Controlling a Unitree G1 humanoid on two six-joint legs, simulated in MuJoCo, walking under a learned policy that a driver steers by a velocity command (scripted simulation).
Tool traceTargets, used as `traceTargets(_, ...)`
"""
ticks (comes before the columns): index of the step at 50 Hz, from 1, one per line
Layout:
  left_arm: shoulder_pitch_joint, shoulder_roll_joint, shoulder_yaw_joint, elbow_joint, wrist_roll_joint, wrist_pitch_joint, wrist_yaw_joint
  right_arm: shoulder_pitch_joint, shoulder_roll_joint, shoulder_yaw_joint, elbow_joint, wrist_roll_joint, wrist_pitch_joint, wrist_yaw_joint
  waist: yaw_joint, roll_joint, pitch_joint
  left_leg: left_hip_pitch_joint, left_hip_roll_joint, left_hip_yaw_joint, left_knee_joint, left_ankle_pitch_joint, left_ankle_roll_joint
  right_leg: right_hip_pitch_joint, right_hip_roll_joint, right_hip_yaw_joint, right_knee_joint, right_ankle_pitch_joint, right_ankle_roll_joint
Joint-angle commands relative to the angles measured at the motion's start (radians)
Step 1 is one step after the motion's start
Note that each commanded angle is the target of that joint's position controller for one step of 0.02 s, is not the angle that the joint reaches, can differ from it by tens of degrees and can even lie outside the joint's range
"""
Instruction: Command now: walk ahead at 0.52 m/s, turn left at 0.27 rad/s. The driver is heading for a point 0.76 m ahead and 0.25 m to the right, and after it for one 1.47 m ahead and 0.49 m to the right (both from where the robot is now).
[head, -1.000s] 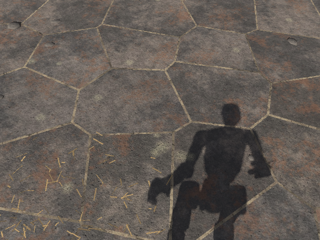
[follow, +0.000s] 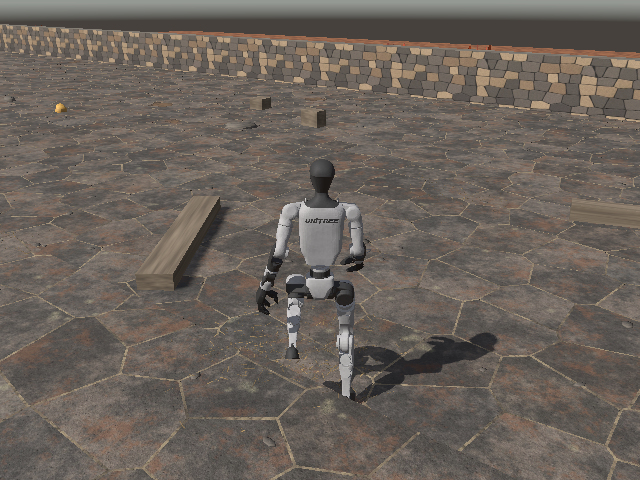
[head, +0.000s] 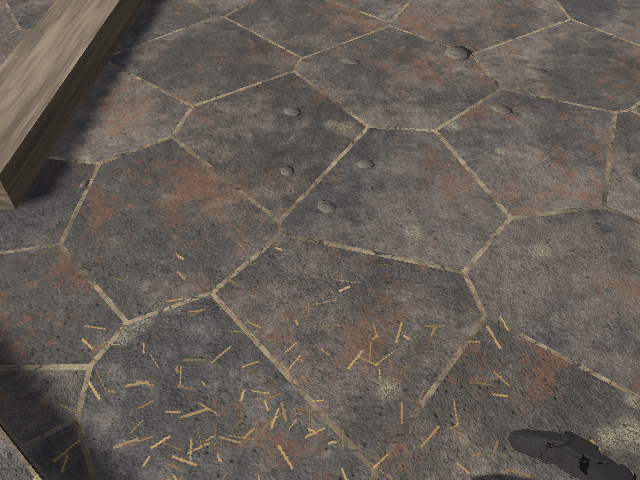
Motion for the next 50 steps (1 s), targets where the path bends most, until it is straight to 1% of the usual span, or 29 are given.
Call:
traceTargets(1, 0.042, 0.155, 0.045, -0.016, 0.000, -0.029, 0.004, -0.077, -0.007, 0.003, -0.118, 0.002, -0.042, 0.005, -0.030, -0.155, 0.083, -0.231, 0.088, -0.045, -0.110, -0.023, 0.031, 0.120, -0.294, 0.380, -0.249, -0.411, -0.170)
traceTargets(3, -0.040, 0.181, 0.057, -0.031, -0.007, -0.036, -0.003, -0.042, -0.009, 0.005, -0.110, 0.001, -0.056, 0.011, -0.080, -0.186, 0.067, 0.035, 0.108, -0.003, -0.292, -0.047, 0.050, -0.063, -0.256, 0.289, -0.280, -0.358, -0.133)
traceTargets(4, -0.072, 0.214, 0.064, -0.069, 0.047, -0.063, -0.026, -0.045, -0.059, -0.003, -0.102, -0.092, -0.008, 0.038, -0.078, -0.137, 0.059, 0.279, 0.083, 0.113, -0.395, -0.074, 0.116, -0.169, -0.228, 0.177, -0.371, -0.303, -0.158)
traceTargets(7, -0.119, 0.223, 0.083, -0.071, 0.016, -0.048, -0.066, 0.234, -0.088, -0.027, 0.003, -0.062, 0.014, 0.047, -0.179, -0.170, 0.060, 0.778, -0.082, 0.261, -0.758, -0.341, 0.202, -0.315, -0.170, 0.022, -0.132, 0.061, -0.159)
traceTargets(8, -0.163, 0.178, 0.071, -0.081, 0.034, -0.032, -0.069, 0.477, -0.150, -0.059, 0.104, -0.049, 0.000, 0.037, -0.298, 0.036, 0.053, 0.911, -0.140, 0.176, -0.997, -0.400, 0.224, -0.401, -0.102, 0.022, 0.358, 0.303, -0.152)
traceTargets(9, -0.382, 0.003, 0.028, -0.221, 0.044, -0.045, -0.073, 0.650, -0.308, -0.088, 0.134, -0.050, -0.037, 0.027, -0.411, 0.552, 0.119, 0.896, 0.149, -0.551, -1.473, -0.527, 0.225, -0.820, 0.142, 0.240, 0.929, -0.346, -0.105)
traceTargets(10, -0.607, -0.023, 0.030, -0.351, 0.055, -0.074, -0.066, 0.666, -0.347, -0.099, 0.158, 0.000, -0.063, 0.010, -0.422, 0.474, 0.268, 0.838, 0.309, -0.929, -1.861, -0.330, 0.186, -1.038, 0.220, 0.543, 1.036, -0.239, -0.122)
traceTargets(11, -0.523, -0.001, 0.038, -0.343, 0.059, -0.093, -0.060, 0.559, -0.342, -0.089, 0.160, -0.033, -0.091, 0.007, -0.264, 0.220, 0.297, 0.767, 0.414, -1.010, -1.825, -0.248, 0.221, -1.049, 0.200, 0.563, 1.056, -0.190, -0.123)
traceTargets(12, -0.353, -0.006, 0.042, -0.260, 0.047, -0.085, -0.061, 0.403, -0.290, -0.079, 0.174, -0.069, -0.088, 0.013, -0.115, 0.100, 0.287, 0.684, 0.388, -0.878, -1.656, -0.245, 0.232, -0.967, 0.156, 0.492, 1.026, -0.160, -0.095)
traceTargets(15, -0.132, 0.001, 0.062, -0.154, 0.017, 0.000, -0.066, 0.069, -0.083, -0.027, 0.155, -0.100, -0.085, 0.048, 0.075, 0.169, 0.248, 0.307, 0.192, -0.195, -1.459, -0.149, 0.122, -0.600, 0.135, 0.296, 0.917, 0.146, -0.013)
traceTargets(18, -0.230, 0.041, 0.075, -0.163, 0.025, 0.040, -0.117, 0.197, -0.144, -0.062, 0.229, -0.065, -0.121, 0.042, 0.029, 0.070, 0.208, 0.368, 0.181, -0.050, -1.564, -0.117, 0.136, -0.471, 0.112, 0.170, 0.739, 0.443, -0.025)
traceTargets(25, -0.574, 0.037, 0.054, -0.185, 0.058, 0.005, -0.158, 0.544, -0.175, -0.083, 0.365, -0.096, -0.128, -0.027, -0.167, 0.012, 0.223, 1.140, 0.159, 0.192, -1.600, 0.505, 0.129, -0.632, 0.082, 0.001, 0.278, 0.450, -0.129)
traceTargets(28, -0.480, 0.043, 0.049, -0.139, 0.071, 0.005, -0.148, 0.499, -0.212, -0.083, 0.388, -0.061, -0.131, -0.045, -0.076, 0.042, 0.147, 1.128, 0.132, 0.336, -1.468, 1.072, 0.065, -0.252, 0.150, -0.102, 0.141, 0.527, -0.162)
traceTargets(30, -0.195, 0.081, 0.068, -0.042, 0.064, 0.012, -0.129, 0.427, -0.212, -0.079, 0.395, -0.062, -0.115, -0.056, 0.066, 0.065, 0.044, 1.038, 0.151, 0.335, -1.122, 1.266, 0.069, 0.068, 0.144, -0.083, 0.164, 0.534, -0.191)
traceTargets(31, 0.025, 0.127, 0.091, 0.036, 0.064, 0.009, -0.117, 0.337, -0.208, -0.079, 0.381, -0.075, -0.112, -0.053, 0.168, 0.036, 0.004, 0.904, 0.135, 0.297, -0.836, 1.220, 0.073, 0.281, 0.117, -0.025, 0.124, 0.527, -0.233)
traceTargets(32, 0.195, 0.170, 0.120, 0.087, 0.049, 0.002, -0.097, 0.125, -0.228, -0.098, 0.343, -0.055, -0.113, -0.029, 0.318, -0.161, 0.030, 0.672, -0.024, 0.310, -0.354, 0.580, 0.070, 0.489, 0.053, 0.063, -0.106, 0.670, -0.325)
traceTargets(33, 0.212, 0.246, 0.134, 0.115, 0.035, -0.002, -0.078, -0.003, -0.169, -0.084, 0.283, -0.075, -0.111, -0.007, 0.288, -0.245, 0.140, 0.379, -0.098, 0.256, -0.183, -0.072, 0.099, 0.547, 0.062, 0.042, -0.054, 0.564, -0.306)
traceTargets(34, 0.216, 0.307, 0.129, 0.125, 0.062, -0.017, -0.073, 0.110, -0.123, -0.066, 0.223, -0.072, -0.131, -0.009, 0.122, -0.255, 0.095, 0.078, -0.068, 0.137, -0.155, -0.114, 0.086, 0.771, -0.061, 0.248, 0.253, 1.058, -0.333)
traceTargets(35, 0.220, 0.229, 0.102, 0.106, 0.056, -0.024, -0.070, 0.161, -0.139, -0.051, 0.204, -0.068, -0.144, 0.001, 0.082, -0.071, -0.045, -0.048, -0.022, 0.039, -0.310, -0.017, 0.082, 0.905, -0.117, 0.440, 0.228, 0.856, -0.399)
traceTargets(36, 0.181, 0.160, 0.088, 0.099, 0.045, -0.027, -0.070, 0.140, -0.149, -0.048, 0.197, -0.095, -0.154, 0.006, 0.053, 0.048, -0.045, -0.041, 0.005, -0.007, -0.386, 0.069, 0.097, 0.802, -0.116, 0.539, 0.125, 0.536, -0.410)
traceTargets(37, 0.036, 0.233, 0.103, 0.043, 0.054, -0.040, -0.051, 0.132, -0.184, -0.052, 0.175, -0.095, -0.163, 0.020, 0.006, -0.094, -0.038, -0.062, 0.012, -0.073, -0.529, 0.104, 0.079, 0.695, -0.192, 0.779, -0.062, 0.103, -0.467)
traceTargets(38, -0.042, 0.185, 0.085, 0.032, 0.048, -0.055, -0.043, 0.088, -0.237, -0.072, 0.215, -0.114, -0.149, 0.025, -0.044, 0.044, 0.068, 0.005, 0.038, -0.079, -0.608, 0.139, 0.035, 0.495, -0.158, 0.776, -0.141, 0.094, -0.431)
traceTargets(39, -0.087, 0.218, 0.084, 0.012, 0.034, -0.071, -0.035, 0.076, -0.229, -0.070, 0.191, -0.116, -0.127, 0.033, -0.105, -0.018, 0.137, 0.119, 0.067, -0.101, -0.785, 0.128, -0.008, 0.270, -0.176, 0.805, -0.186, 0.134, -0.456)
traceTargets(41, -0.091, 0.169, 0.066, 0.004, 0.034, -0.099, -0.044, -0.081, -0.239, -0.064, 0.151, -0.099, -0.110, 0.032, -0.095, 0.086, 0.270, 0.322, 0.112, -0.070, -1.066, 0.209, -0.053, -0.084, -0.104, 0.679, -0.233, 0.210, -0.403)
traceTargets(43, -0.093, 0.182, 0.073, -0.001, 0.032, -0.110, -0.059, -0.141, -0.166, -0.042, 0.134, -0.074, -0.117, 0.048, -0.066, -0.002, 0.229, 0.600, 0.055, 0.008, -1.257, 0.454, -0.026, -0.245, 0.017, 0.548, -0.229, 0.302, -0.319)
traceTargets(46, -0.066, 0.214, 0.088, 0.000, 0.005, -0.104, -0.076, -0.120, -0.169, -0.051, 0.146, -0.046, -0.121, 0.044, -0.044, -0.035, 0.168, 0.783, -0.002, 0.029, -1.413, 0.589, 0.018, -0.167, 0.052, 0.510, -0.156, 0.410, -0.237)
traceTargets(47, -0.057, 0.231, 0.093, 0.001, 0.003, -0.100, -0.073, -0.053, -0.189, -0.062, 0.166, -0.047, -0.122, 0.038, -0.074, -0.031, 0.116, 0.862, -0.039, 0.028, -1.458, 0.544, 0.025, -0.101, 0.062, 0.511, -0.049, 0.522, -0.210)
traceTargets(49, -0.114, 0.268, 0.101, -0.007, 0.026, -0.101, -0.075, 0.306, -0.271, -0.109, 0.257, -0.049, -0.125, 0.011, -0.289, -0.011, -0.085, 1.227, -0.054, 0.039, -1.435, 0.365, 0.032, -0.148, 0.127, 0.450, 0.426, 0.638, -0.149)
traceTargets(50, -0.160, 0.116, 0.065, -0.050, 0.038, -0.110, -0.079, 0.495, -0.358, -0.132, 0.292, -0.080, -0.126, -0.009, -0.346, 0.135, -0.192, 1.405, 0.166, -0.202, -1.488, 0.040, 0.055, -0.313, 0.211, 0.388, 0.818, 0.085, -0.132)
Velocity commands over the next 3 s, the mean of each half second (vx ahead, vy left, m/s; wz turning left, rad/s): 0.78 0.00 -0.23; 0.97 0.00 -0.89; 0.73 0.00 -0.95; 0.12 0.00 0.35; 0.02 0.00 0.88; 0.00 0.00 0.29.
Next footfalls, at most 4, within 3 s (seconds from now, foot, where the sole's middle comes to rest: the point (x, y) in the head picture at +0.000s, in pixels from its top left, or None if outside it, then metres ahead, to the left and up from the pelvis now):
0.16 left None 0.04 0.20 -0.63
0.66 right None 0.47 0.06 -0.78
1.00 left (334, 321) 0.96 0.07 -0.78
1.42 right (489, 295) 1.05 -0.33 -0.78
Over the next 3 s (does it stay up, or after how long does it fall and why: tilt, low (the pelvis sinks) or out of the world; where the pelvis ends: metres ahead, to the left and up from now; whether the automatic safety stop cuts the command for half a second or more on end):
stays up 1.18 -0.29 -0.01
